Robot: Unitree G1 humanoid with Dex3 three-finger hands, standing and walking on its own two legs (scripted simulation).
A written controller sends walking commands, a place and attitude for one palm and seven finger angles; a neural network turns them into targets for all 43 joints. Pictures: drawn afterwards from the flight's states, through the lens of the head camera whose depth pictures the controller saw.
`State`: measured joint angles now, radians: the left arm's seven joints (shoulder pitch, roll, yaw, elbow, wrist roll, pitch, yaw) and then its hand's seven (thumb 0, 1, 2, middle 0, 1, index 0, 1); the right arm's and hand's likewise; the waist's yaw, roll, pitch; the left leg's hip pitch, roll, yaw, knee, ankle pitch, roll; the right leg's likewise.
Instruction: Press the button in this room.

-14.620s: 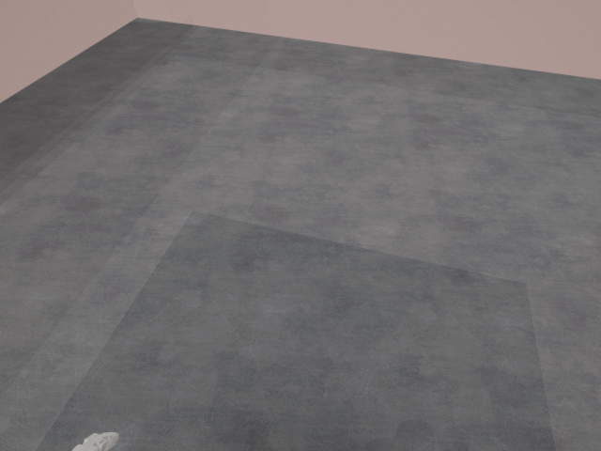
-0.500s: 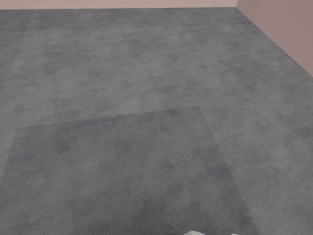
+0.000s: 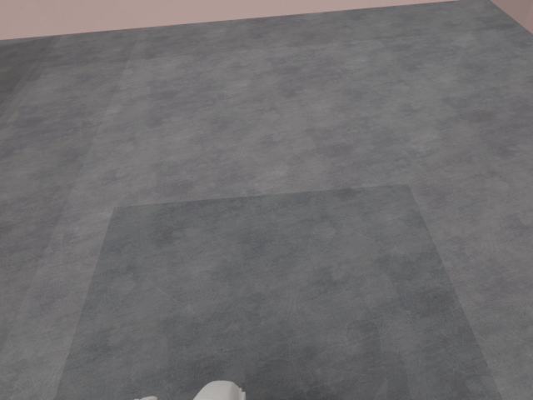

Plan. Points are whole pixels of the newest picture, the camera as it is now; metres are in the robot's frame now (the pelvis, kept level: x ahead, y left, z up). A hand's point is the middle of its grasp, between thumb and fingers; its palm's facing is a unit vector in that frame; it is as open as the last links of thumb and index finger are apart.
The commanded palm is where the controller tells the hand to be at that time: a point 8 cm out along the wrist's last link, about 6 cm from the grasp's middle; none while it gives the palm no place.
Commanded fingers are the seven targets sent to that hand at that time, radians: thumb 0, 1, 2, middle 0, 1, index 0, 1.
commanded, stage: turn or walk to find it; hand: left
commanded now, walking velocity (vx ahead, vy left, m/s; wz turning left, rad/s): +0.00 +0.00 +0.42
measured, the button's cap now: out of the picture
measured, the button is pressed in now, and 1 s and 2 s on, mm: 0 0 0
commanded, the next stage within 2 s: stand and wait in 0.94 s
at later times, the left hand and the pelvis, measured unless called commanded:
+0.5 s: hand out of the picture +0.00 +0.27 -0.17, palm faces +0.25 -0.93 -0.26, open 7.4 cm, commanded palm none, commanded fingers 0.00 0.90 0.90 -0.20 -0.30 -0.20 -0.30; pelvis -0.01 +0.04 +0.00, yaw +12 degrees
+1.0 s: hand out of the picture -0.05 +0.19 -0.16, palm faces +0.44 -0.86 -0.25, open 7.4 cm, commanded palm none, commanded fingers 0.00 0.90 0.90 -0.20 -0.30 -0.20 -0.30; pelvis -0.01 +0.00 +0.00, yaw +25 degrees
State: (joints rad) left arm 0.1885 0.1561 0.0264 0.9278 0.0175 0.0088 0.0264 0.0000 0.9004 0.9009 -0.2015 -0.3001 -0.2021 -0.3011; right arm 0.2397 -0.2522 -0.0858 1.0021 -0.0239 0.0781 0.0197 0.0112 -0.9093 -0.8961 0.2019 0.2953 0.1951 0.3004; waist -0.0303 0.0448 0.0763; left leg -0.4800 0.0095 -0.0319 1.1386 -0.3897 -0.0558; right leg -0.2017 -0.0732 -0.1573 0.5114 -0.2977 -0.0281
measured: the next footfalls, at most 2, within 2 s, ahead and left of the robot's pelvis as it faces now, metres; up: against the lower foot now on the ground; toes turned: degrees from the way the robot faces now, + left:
left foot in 0.24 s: +0.01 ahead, +0.16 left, +0.00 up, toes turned +12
right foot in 0.64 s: +0.05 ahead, -0.08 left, +0.00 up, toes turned +11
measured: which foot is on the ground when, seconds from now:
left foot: up 0.00-0.22, down 0.24-0.66, up 0.68-1.00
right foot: down 0.00-0.24, up 0.26-0.62, down 0.64-1.00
